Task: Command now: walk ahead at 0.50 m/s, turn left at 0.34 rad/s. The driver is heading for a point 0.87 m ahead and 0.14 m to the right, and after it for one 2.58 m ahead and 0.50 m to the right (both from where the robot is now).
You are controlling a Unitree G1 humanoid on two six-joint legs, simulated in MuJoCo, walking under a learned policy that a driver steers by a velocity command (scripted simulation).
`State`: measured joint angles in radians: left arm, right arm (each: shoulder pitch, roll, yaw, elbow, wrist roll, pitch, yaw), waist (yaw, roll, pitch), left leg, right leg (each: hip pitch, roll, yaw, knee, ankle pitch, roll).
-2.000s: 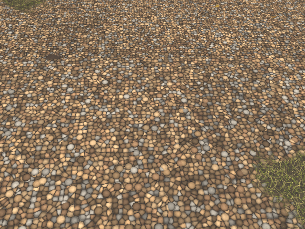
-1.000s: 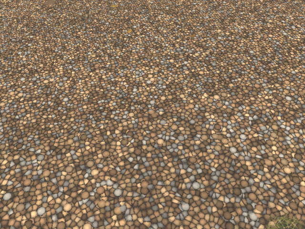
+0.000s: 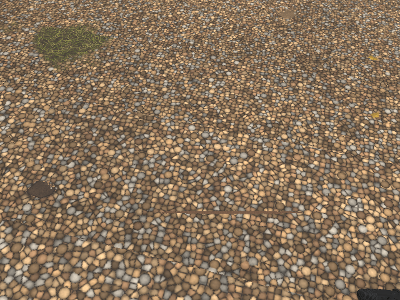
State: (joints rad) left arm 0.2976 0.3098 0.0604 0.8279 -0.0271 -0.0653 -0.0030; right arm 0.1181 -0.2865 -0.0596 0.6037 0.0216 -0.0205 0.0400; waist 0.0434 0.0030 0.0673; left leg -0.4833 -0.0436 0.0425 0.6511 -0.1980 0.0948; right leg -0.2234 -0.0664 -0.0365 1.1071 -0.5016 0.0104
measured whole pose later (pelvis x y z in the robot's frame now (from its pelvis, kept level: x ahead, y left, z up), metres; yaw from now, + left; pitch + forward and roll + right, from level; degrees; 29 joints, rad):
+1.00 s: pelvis +0.52 +0.01 -0.01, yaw +1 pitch +2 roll -1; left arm 0.53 0.26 0.04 0.88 -0.02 -0.07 0.04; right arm 0.05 -0.28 -0.07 0.72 0.00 -0.08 0.09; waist 0.09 0.04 -0.02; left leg -0.72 0.10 -0.07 0.65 0.40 0.06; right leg 0.01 -0.01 0.01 0.54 -0.59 0.01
